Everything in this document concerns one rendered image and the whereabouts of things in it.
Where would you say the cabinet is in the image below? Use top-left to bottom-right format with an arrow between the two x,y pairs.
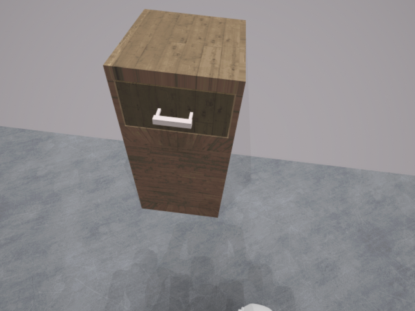
103,9 -> 246,218

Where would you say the handle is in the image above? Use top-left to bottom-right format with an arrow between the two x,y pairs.
152,108 -> 193,129

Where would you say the drawer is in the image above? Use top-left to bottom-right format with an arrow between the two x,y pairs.
115,80 -> 235,137

